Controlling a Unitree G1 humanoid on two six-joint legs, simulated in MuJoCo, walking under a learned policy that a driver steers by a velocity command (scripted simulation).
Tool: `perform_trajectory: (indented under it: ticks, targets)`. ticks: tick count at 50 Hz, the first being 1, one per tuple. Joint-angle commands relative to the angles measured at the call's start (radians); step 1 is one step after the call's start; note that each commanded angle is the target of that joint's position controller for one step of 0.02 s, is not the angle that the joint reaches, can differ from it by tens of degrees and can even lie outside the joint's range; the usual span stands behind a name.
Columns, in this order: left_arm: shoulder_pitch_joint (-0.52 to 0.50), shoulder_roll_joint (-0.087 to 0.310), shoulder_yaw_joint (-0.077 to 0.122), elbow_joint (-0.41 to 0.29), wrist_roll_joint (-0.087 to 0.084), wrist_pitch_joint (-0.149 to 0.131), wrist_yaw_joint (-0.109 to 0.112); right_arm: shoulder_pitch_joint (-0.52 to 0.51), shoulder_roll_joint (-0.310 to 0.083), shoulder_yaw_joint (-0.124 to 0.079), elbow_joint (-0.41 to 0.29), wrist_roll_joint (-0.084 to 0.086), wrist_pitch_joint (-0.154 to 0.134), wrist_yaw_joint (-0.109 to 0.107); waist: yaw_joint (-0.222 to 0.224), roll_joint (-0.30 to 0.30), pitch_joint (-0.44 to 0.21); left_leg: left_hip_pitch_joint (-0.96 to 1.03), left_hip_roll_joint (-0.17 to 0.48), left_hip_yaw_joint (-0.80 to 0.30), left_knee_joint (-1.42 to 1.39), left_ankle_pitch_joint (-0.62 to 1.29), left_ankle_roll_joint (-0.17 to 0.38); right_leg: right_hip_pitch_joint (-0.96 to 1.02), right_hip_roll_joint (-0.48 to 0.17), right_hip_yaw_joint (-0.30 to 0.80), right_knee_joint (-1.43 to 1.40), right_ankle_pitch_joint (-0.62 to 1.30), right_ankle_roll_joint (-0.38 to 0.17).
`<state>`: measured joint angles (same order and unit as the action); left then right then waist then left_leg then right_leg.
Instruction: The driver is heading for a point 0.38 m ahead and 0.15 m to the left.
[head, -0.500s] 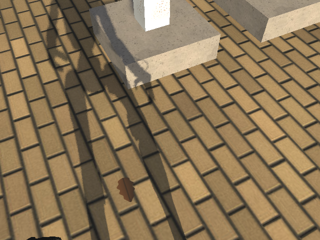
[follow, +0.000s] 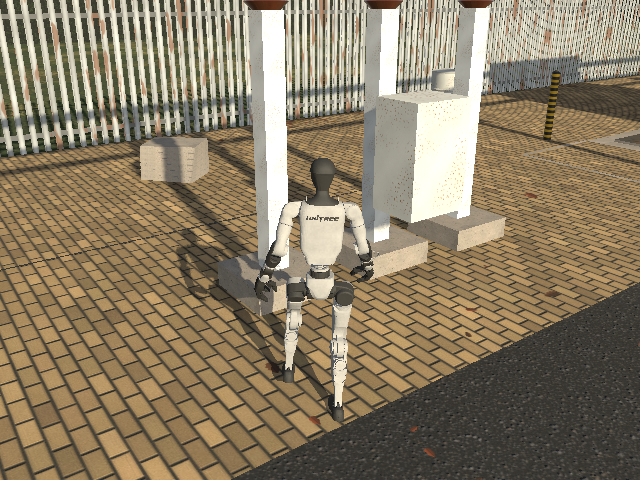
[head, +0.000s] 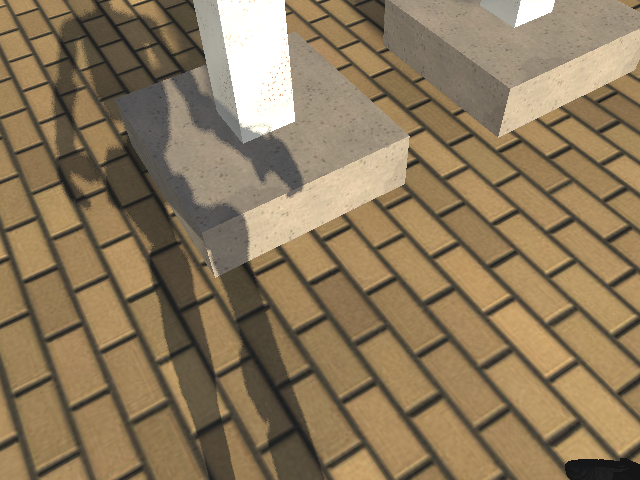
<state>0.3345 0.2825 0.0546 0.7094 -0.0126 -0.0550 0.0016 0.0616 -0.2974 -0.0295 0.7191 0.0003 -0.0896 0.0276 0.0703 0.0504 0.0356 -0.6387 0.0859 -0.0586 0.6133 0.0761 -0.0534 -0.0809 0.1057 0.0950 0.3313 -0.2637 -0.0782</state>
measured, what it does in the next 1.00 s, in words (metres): walks ahead: left foot, then right foot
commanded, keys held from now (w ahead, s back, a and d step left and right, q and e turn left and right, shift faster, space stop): w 0.02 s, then w+q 0.22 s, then no key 0.76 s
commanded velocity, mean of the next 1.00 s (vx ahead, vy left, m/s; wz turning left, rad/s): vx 0.23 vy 0.00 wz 0.07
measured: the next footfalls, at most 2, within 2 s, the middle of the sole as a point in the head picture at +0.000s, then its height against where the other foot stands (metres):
left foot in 0.12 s outside the picture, level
right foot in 0.58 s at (393, 478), level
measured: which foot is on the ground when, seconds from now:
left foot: up 0.00-0.10, down 0.12-0.62, up 0.64-0.80, down 0.82-1.00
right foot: down 0.00-0.16, up 0.18-0.56, down 0.58-1.00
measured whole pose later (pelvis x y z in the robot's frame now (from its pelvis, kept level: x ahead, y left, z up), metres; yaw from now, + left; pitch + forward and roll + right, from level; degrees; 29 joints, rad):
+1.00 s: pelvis +0.38 +0.06 -0.01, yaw +7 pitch +0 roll +0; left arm 0.14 0.22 0.03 0.85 0.01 -0.02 0.01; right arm 0.27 -0.25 -0.03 0.89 -0.02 0.00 -0.02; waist -0.01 0.00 0.02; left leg -0.19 0.02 -0.03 0.55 -0.35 -0.02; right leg -0.32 0.02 0.02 0.52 -0.20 0.00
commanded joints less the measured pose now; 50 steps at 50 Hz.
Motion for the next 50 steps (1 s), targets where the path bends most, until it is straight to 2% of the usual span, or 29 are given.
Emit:
perform_trajectory:
  ticks: [1,4,5,6,7,8,9,10,11,12,14,16,19,24,26,28,29,30,31,32,33,35,36,39,41,42,43,45,50]
  targets:
    - [0.047,0.170,0.048,-0.018,-0.007,-0.010,0.004,-0.115,-0.087,-0.021,-0.093,0.007,-0.021,0.011,0.017,-0.117,0.018,0.077,-0.030,0.017,-0.074,0.017,0.032,-0.044,-0.277,0.157,-0.069,0.207,-0.142]
    - [0.046,0.179,0.052,0.004,0.000,0.003,0.007,-0.071,-0.104,-0.028,-0.088,0.010,-0.022,0.020,-0.010,-0.151,0.013,0.078,-0.040,0.040,-0.097,-0.113,0.087,0.078,-0.327,0.158,-0.011,0.356,-0.115]
    - [0.029,0.181,0.052,0.005,0.000,0.006,0.008,-0.017,-0.117,-0.037,-0.076,0.009,-0.023,0.019,-0.044,-0.151,-0.016,0.157,-0.067,0.070,-0.116,-0.142,0.112,0.094,-0.310,0.128,0.056,0.518,-0.096]
    - [0.023,0.167,0.045,0.004,0.005,0.011,0.010,0.096,-0.145,-0.054,-0.043,0.005,-0.022,0.014,-0.100,-0.130,-0.098,0.316,-0.096,0.094,-0.125,-0.120,0.144,0.086,-0.261,0.076,0.204,0.680,-0.071]
    - [0.028,0.141,0.031,-0.013,0.022,0.013,0.017,0.252,-0.193,-0.068,-0.018,0.000,-0.021,0.012,-0.163,-0.065,-0.239,0.579,0.012,-0.042,-0.085,-0.039,0.204,-0.039,-0.211,0.021,0.455,0.575,-0.033]
    - [0.154,0.073,0.011,-0.028,0.013,-0.002,0.013,0.339,-0.282,-0.093,0.000,-0.005,-0.013,0.016,-0.125,0.197,-0.368,0.929,0.221,-0.512,-0.170,-0.247,0.381,-0.422,-0.050,-0.056,0.838,0.105,0.064]
    - [0.117,0.106,0.009,-0.031,0.018,-0.021,0.008,0.353,-0.206,-0.074,0.005,0.025,-0.009,0.025,-0.145,0.211,-0.367,0.993,0.245,-0.749,-0.321,-0.459,0.388,-0.595,-0.035,0.029,0.932,-0.279,0.069]
    - [0.010,0.162,0.024,-0.052,-0.008,-0.033,-0.002,0.292,-0.159,-0.060,-0.009,0.027,-0.005,0.020,-0.155,0.111,-0.221,0.889,0.235,-0.638,-0.333,-0.534,0.343,-0.683,-0.094,0.046,0.975,-0.217,0.061]
    - [-0.070,0.155,0.019,-0.068,-0.009,-0.044,-0.004,0.243,-0.148,-0.056,-0.026,0.012,0.002,0.015,-0.149,0.012,-0.134,0.757,0.193,-0.532,-0.345,-0.472,0.319,-0.676,-0.129,0.023,0.937,-0.146,0.053]
    - [-0.110,0.145,0.020,-0.081,0.008,-0.052,-0.003,0.212,-0.139,-0.053,-0.031,0.005,0.008,0.012,-0.128,-0.028,-0.064,0.643,0.159,-0.452,-0.362,-0.371,0.316,-0.666,-0.156,0.007,0.862,-0.099,0.056]
    - [-0.078,0.127,0.023,-0.070,0.025,-0.046,0.001,0.166,-0.108,-0.040,-0.047,-0.010,0.006,0.003,-0.073,0.014,-0.054,0.530,0.111,-0.326,-0.369,0.000,0.303,-0.553,-0.185,-0.006,0.764,-0.053,0.080]
    - [-0.043,0.095,0.015,-0.053,0.032,-0.031,0.009,0.167,-0.110,-0.039,-0.034,-0.009,0.002,-0.004,-0.051,0.024,-0.085,0.481,0.095,-0.209,-0.345,0.359,0.310,-0.489,-0.178,-0.034,0.687,-0.054,0.117]
    - [-0.091,0.060,0.001,-0.053,0.030,-0.019,0.017,0.183,-0.142,-0.048,-0.006,0.001,0.013,-0.020,-0.062,0.028,-0.106,0.443,0.055,-0.093,-0.331,0.493,0.280,-0.432,-0.156,-0.061,0.508,0.099,0.139]
    - [-0.225,0.063,0.001,-0.067,0.020,-0.023,-0.001,0.240,-0.134,-0.042,0.038,0.007,0.043,-0.038,-0.121,0.042,-0.105,0.483,0.049,-0.088,-0.308,0.318,0.234,-0.355,-0.119,-0.049,0.267,0.331,0.121]
    - [-0.246,0.080,0.008,-0.073,0.025,-0.030,-0.007,0.236,-0.133,-0.041,0.048,0.005,0.052,-0.039,-0.119,0.044,-0.094,0.521,0.075,-0.124,-0.268,0.288,0.232,-0.350,-0.116,-0.039,0.215,0.287,0.097]
    - [-0.203,0.093,0.016,-0.056,0.034,-0.039,-0.009,0.211,-0.125,-0.038,0.053,0.009,0.059,-0.041,-0.081,0.035,-0.094,0.538,0.068,-0.146,-0.192,0.240,0.208,-0.277,-0.110,-0.045,0.113,0.312,0.063]
    - [-0.170,0.110,0.021,-0.044,0.043,-0.045,-0.005,0.224,-0.110,-0.033,0.057,0.006,0.058,-0.040,-0.068,0.010,-0.108,0.521,0.029,-0.136,-0.135,0.204,0.175,-0.180,-0.133,-0.029,0.049,0.477,0.036]
    - [-0.144,0.166,0.029,-0.048,0.055,-0.047,0.002,0.268,-0.083,-0.023,0.047,-0.018,0.048,-0.038,-0.092,-0.075,-0.186,0.442,-0.033,-0.109,-0.035,0.051,0.134,-0.002,-0.249,0.071,0.116,0.838,-0.019]
    - [-0.124,0.146,0.024,-0.042,0.057,-0.034,0.009,0.383,-0.030,-0.004,0.067,-0.022,0.041,-0.036,-0.120,-0.208,-0.292,0.299,-0.092,-0.077,0.097,-0.273,0.075,0.205,-0.386,0.202,0.182,1.023,-0.160]
    - [-0.097,0.051,0.004,-0.028,0.037,-0.014,0.009,0.363,-0.051,-0.002,0.078,-0.016,0.051,-0.036,-0.076,-0.244,-0.335,0.267,-0.099,-0.047,0.187,-0.610,0.033,0.204,-0.443,0.287,0.152,0.945,-0.223]
    - [-0.101,0.024,-0.011,-0.013,0.025,-0.003,0.003,0.303,-0.087,-0.014,0.060,-0.005,0.068,-0.036,-0.065,-0.219,-0.280,0.224,-0.082,-0.051,0.230,-0.748,0.013,0.138,-0.441,0.323,0.105,0.752,-0.217]
    - [-0.178,0.070,-0.004,-0.014,0.028,0.012,-0.007,0.247,-0.095,-0.025,0.055,-0.001,0.114,-0.048,-0.075,-0.164,-0.176,0.214,-0.055,-0.042,0.241,-0.701,-0.010,-0.015,-0.404,0.304,0.021,0.389,-0.160]
    - [-0.235,0.093,0.002,-0.021,0.032,0.016,-0.006,0.250,-0.094,-0.029,0.061,-0.004,0.130,-0.053,-0.096,-0.179,-0.145,0.264,-0.039,-0.037,0.194,-0.636,-0.015,-0.107,-0.376,0.267,-0.012,0.274,-0.131]
    - [-0.314,0.084,0.003,-0.015,0.031,0.036,0.001,0.316,-0.035,-0.020,0.116,-0.014,0.132,-0.052,-0.146,-0.191,-0.125,0.493,-0.073,0.041,-0.069,-0.315,0.000,-0.279,-0.251,0.094,-0.022,0.079,-0.056]
    - [-0.253,0.051,-0.006,0.021,0.027,0.033,0.002,0.279,-0.059,-0.022,0.107,-0.034,0.130,-0.049,-0.118,-0.143,-0.100,0.512,-0.042,0.010,-0.143,-0.250,0.034,-0.304,-0.200,0.048,-0.009,-0.134,0.014]
    - [-0.240,0.055,-0.005,0.029,0.032,0.033,0.001,0.247,-0.095,-0.027,0.090,-0.029,0.129,-0.054,-0.088,-0.093,-0.053,0.430,-0.010,-0.022,-0.178,-0.366,0.062,-0.290,-0.169,0.027,0.002,-0.200,0.045]
    - [-0.254,0.050,-0.005,0.027,0.032,0.032,0.003,0.229,-0.104,-0.032,0.102,-0.020,0.124,-0.056,-0.075,-0.024,-0.014,0.309,-0.022,-0.024,-0.190,-0.511,0.084,-0.215,-0.138,-0.009,0.033,-0.141,0.063]
    - [-0.260,0.042,-0.005,0.042,0.029,0.026,0.009,0.192,-0.064,-0.022,0.104,-0.023,0.101,-0.057,-0.070,-0.001,-0.020,0.279,-0.021,-0.024,-0.217,-0.461,0.070,-0.139,-0.143,-0.012,0.101,0.004,0.052]
    - [-0.228,0.042,0.001,0.100,0.017,0.027,0.015,0.226,-0.063,-0.021,0.135,-0.010,0.070,-0.054,-0.078,-0.017,-0.081,0.361,-0.030,-0.009,-0.179,-0.232,0.051,-0.077,-0.140,-0.026,0.166,0.303,0.033]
